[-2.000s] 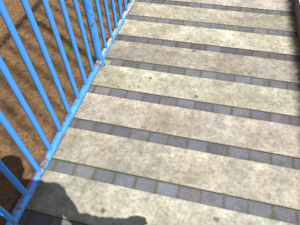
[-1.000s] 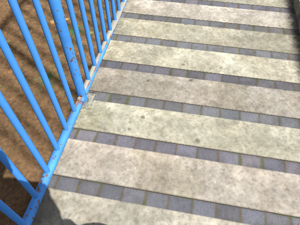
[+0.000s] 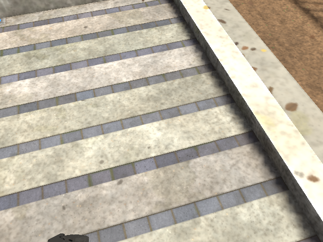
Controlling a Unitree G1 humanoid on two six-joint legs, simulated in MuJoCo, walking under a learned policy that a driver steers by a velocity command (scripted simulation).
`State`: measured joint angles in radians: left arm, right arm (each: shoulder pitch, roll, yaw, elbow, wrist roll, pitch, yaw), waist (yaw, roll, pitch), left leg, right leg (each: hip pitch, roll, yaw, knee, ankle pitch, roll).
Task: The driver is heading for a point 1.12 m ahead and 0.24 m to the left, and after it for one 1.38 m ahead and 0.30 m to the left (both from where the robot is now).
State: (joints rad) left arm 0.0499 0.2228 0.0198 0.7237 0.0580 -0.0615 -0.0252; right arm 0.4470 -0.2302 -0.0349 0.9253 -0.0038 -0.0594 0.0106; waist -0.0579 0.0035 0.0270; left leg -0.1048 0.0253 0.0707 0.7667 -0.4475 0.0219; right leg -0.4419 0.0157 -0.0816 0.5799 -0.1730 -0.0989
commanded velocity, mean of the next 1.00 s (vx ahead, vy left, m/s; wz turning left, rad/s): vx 0.50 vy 0.00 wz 0.00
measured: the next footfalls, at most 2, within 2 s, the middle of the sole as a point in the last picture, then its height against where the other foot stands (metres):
left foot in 0.50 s outside the picture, level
right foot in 1.02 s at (181, 183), level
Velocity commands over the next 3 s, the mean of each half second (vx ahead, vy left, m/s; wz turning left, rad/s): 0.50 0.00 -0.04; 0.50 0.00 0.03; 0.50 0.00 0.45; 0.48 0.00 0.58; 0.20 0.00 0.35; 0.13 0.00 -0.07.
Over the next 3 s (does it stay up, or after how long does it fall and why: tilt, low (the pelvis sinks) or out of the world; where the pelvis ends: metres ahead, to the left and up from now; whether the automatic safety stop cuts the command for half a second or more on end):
stays up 1.21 0.24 0.02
